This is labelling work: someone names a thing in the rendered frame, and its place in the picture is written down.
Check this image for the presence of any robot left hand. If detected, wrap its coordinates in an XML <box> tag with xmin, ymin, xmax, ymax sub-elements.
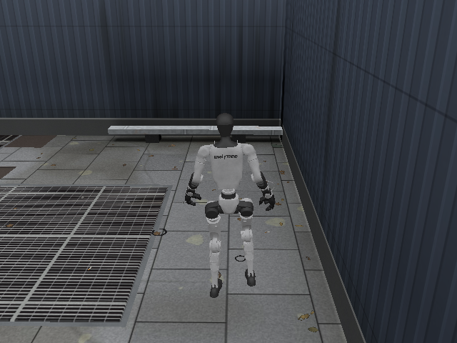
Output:
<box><xmin>185</xmin><ymin>193</ymin><xmax>201</xmax><ymax>206</ymax></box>

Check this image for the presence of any right robot foot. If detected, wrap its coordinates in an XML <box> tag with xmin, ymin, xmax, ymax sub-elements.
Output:
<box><xmin>245</xmin><ymin>269</ymin><xmax>256</xmax><ymax>287</ymax></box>

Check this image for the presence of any left robot forearm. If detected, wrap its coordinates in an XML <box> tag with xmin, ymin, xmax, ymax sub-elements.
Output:
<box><xmin>186</xmin><ymin>173</ymin><xmax>199</xmax><ymax>197</ymax></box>

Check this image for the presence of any right robot forearm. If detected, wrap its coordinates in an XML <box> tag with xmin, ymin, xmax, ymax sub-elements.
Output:
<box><xmin>256</xmin><ymin>171</ymin><xmax>273</xmax><ymax>199</ymax></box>

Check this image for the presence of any right robot upper arm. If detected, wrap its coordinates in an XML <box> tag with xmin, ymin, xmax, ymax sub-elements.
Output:
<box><xmin>241</xmin><ymin>144</ymin><xmax>263</xmax><ymax>183</ymax></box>

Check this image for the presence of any robot right hand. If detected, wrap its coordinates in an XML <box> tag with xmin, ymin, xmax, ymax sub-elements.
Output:
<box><xmin>259</xmin><ymin>195</ymin><xmax>276</xmax><ymax>211</ymax></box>

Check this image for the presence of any left robot upper arm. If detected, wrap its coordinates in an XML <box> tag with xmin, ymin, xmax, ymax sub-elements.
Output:
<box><xmin>192</xmin><ymin>144</ymin><xmax>211</xmax><ymax>184</ymax></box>

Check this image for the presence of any right robot thigh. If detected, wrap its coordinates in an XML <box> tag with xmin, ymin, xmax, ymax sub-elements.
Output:
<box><xmin>238</xmin><ymin>198</ymin><xmax>253</xmax><ymax>242</ymax></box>

